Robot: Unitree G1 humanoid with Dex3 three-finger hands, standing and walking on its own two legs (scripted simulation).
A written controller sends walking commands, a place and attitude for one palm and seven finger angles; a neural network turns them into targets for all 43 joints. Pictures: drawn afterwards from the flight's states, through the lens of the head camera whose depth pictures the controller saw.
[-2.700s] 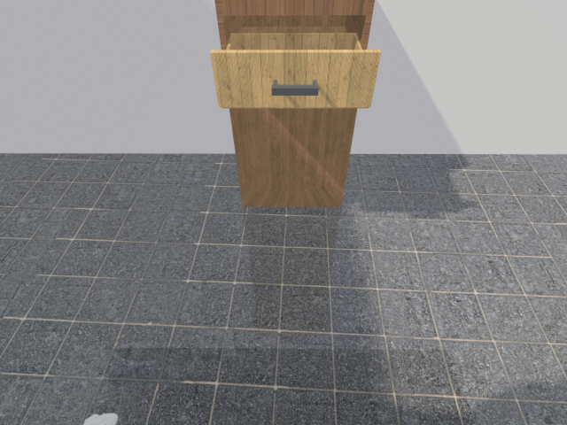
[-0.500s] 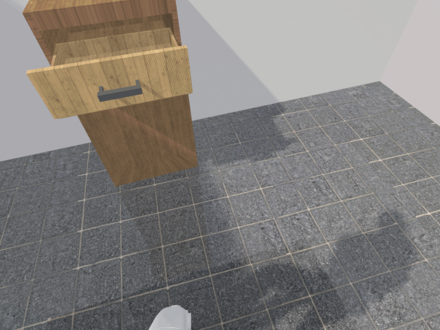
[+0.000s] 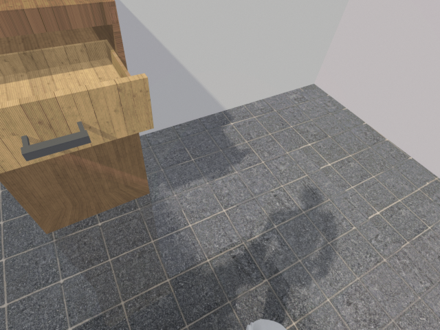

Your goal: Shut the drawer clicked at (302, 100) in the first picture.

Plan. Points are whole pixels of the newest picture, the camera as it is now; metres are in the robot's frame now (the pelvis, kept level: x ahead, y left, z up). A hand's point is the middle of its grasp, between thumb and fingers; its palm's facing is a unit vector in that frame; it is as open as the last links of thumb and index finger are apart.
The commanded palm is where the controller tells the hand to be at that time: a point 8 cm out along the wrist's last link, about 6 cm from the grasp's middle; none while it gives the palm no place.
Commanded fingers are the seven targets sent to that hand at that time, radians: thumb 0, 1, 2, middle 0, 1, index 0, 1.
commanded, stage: walk to a spot facing it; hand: left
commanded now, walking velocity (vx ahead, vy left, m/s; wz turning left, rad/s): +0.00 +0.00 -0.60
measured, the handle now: (55, 138) +0.44 +0.42 +0.04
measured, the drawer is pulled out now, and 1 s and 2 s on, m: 0.29 0.29 0.29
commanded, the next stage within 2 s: none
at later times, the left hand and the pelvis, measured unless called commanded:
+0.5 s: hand (177, 279) +0.25 +0.11 -0.16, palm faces -0.34 -0.92 -0.21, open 7.4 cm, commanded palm none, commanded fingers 0.00 0.90 0.90 -0.20 -0.30 -0.20 -0.30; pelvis +0.06 -0.01 -0.02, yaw -18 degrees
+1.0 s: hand (143, 279) +0.24 +0.19 -0.18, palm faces -0.48 -0.85 -0.20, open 7.4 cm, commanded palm none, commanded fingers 0.00 0.90 0.90 -0.20 -0.30 -0.20 -0.30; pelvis +0.08 +0.04 +0.00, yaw -36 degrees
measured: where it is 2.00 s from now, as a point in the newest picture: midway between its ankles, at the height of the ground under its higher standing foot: outside the picture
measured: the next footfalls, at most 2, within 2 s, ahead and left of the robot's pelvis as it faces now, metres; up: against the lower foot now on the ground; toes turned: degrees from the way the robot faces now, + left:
right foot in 0.46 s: +0.08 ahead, -0.12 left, +0.00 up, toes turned -24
left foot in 0.86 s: +0.17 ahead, +0.11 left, +0.00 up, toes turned -28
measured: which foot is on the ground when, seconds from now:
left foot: down 0.00-0.48, up 0.50-0.84, down 0.86-1.00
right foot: up 0.00-0.44, down 0.46-0.88, up 0.90-1.00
